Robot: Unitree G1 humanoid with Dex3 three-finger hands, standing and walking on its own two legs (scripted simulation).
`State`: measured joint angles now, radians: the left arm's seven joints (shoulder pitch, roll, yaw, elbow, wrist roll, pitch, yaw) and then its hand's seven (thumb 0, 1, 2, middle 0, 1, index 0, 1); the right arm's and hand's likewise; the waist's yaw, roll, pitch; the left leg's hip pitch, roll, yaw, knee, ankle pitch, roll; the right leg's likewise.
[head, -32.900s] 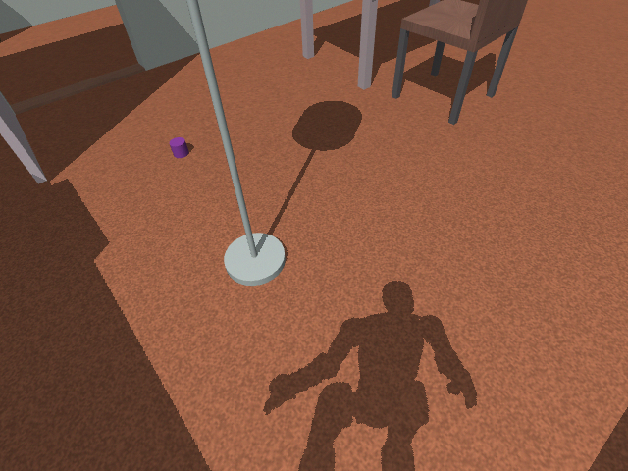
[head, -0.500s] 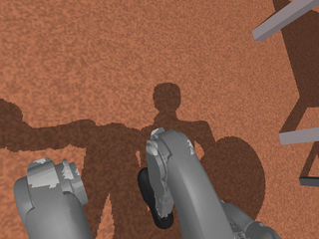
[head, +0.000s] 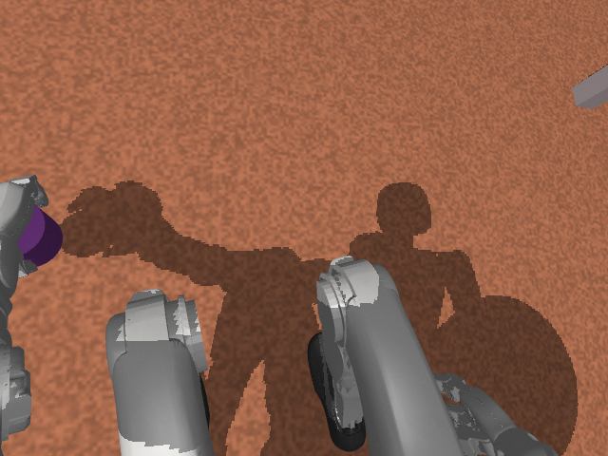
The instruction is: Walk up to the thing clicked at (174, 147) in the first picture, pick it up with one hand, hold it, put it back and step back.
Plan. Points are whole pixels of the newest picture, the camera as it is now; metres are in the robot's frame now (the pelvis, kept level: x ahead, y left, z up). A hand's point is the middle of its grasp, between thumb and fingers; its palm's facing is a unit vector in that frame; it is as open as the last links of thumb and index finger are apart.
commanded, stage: settle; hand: left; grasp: from above
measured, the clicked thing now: (19, 234) +0.42 +0.35 -0.21
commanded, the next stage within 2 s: lift in 0.18 s
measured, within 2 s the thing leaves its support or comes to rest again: neither
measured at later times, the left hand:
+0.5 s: hand out of the picture +0.40 +0.34 -0.12, palm faces -0.43 -0.12 -0.89, open 10.6 cm
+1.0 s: hand out of the picture +0.34 +0.34 +0.03, palm faces -0.43 -0.14 -0.89, open 10.6 cm
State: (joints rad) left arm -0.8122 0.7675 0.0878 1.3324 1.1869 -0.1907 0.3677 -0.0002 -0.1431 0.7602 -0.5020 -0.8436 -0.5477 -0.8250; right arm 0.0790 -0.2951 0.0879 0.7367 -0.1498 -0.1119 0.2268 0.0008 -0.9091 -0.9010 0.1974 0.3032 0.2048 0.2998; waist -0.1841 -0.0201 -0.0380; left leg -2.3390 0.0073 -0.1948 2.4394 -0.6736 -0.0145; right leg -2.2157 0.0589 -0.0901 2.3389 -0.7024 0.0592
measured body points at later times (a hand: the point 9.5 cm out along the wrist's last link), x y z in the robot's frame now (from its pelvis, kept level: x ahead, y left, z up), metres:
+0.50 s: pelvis -0.01 +0.00 +0.03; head +0.20 +0.08 +0.41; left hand +0.42 +0.35 -0.07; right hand +0.08 -0.27 -0.08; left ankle +0.07 +0.13 -0.29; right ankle +0.10 -0.13 -0.29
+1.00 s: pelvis -0.01 +0.00 +0.14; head +0.17 +0.07 +0.55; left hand +0.36 +0.34 +0.08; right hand +0.15 -0.25 +0.02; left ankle +0.07 +0.13 -0.29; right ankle +0.10 -0.13 -0.29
